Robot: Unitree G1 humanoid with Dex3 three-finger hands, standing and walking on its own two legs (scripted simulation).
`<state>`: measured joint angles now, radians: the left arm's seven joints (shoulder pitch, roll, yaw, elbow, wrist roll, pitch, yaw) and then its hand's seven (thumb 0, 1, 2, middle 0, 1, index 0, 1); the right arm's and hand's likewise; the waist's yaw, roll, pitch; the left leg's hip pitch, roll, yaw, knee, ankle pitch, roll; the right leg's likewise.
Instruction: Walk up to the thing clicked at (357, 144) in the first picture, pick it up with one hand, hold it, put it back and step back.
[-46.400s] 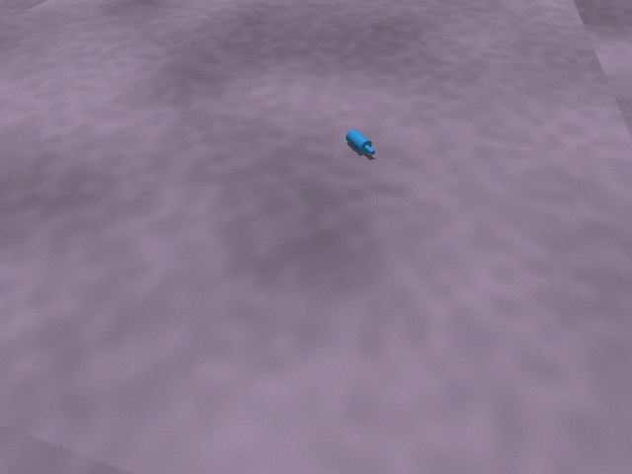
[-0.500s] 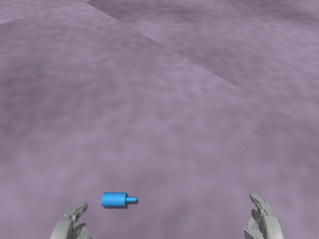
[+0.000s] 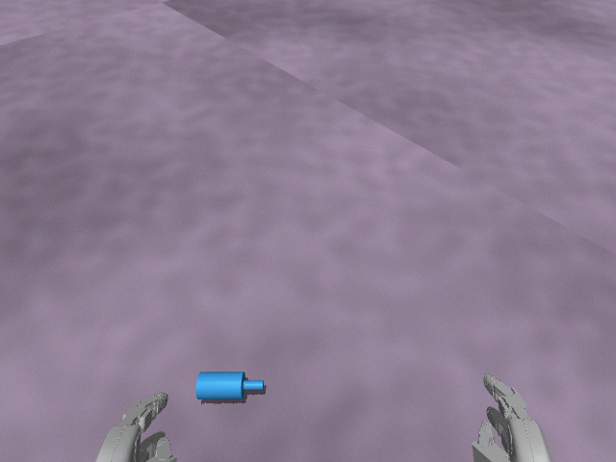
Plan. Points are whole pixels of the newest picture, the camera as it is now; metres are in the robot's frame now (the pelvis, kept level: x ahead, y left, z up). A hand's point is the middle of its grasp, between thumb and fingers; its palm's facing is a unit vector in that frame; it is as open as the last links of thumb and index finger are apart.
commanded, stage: home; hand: left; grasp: from above
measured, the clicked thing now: (231, 385) +0.46 +0.24 -0.68
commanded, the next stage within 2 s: stand in 0.40 s
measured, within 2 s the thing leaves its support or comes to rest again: neither
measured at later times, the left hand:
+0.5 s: hand out of the picture +0.16 +0.18 -0.05, palm faces +0.05 -0.98 -0.20, open 7.4 cm
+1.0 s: hand out of the picture +0.05 +0.25 -0.11, palm faces +0.06 -0.94 -0.32, open 7.4 cm
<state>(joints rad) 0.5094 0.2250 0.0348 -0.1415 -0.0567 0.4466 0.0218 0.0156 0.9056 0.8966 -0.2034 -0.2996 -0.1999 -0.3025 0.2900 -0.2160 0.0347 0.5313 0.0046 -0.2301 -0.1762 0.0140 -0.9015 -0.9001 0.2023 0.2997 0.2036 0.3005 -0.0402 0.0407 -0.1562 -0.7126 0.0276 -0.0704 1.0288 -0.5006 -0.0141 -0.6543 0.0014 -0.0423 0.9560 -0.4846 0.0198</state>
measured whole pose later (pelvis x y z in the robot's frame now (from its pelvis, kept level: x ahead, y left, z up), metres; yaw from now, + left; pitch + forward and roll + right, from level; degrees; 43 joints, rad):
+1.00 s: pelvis -0.01 +0.01 +0.05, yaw +1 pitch -2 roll +0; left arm 0.23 0.28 0.05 0.93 0.04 0.02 0.04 0.01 0.91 0.90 -0.20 -0.30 -0.20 -0.30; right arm 0.20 -0.28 -0.04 0.98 -0.05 -0.01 -0.02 0.01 -0.91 -0.90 0.20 0.30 0.20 0.30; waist 0.03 -0.01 0.06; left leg -0.27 -0.02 -0.04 0.63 -0.31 0.01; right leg -0.24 -0.05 -0.02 0.60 -0.33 0.04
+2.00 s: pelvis -0.01 -0.02 +0.07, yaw +2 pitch -4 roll +0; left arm 0.11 0.30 0.04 1.14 0.02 -0.01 0.01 0.01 0.90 0.90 -0.21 -0.30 -0.20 -0.30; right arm 0.12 -0.31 -0.01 1.13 -0.02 0.00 -0.01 0.01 -0.91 -0.90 0.20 0.30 0.20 0.30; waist 0.00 0.02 0.06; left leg -0.12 0.02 -0.06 0.35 -0.17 -0.03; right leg -0.09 -0.02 -0.05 0.35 -0.20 0.00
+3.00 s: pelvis +0.00 -0.02 +0.07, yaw +2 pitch -2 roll +0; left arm 0.13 0.33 0.02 1.14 0.02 -0.01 0.00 0.01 0.91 0.90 -0.21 -0.30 -0.20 -0.30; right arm 0.13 -0.33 -0.01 1.15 -0.02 -0.01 0.00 0.01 -0.91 -0.90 0.20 0.30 0.20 0.30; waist 0.00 0.01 0.07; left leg -0.13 0.02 -0.06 0.33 -0.16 -0.03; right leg -0.10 -0.02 -0.05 0.34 -0.20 0.00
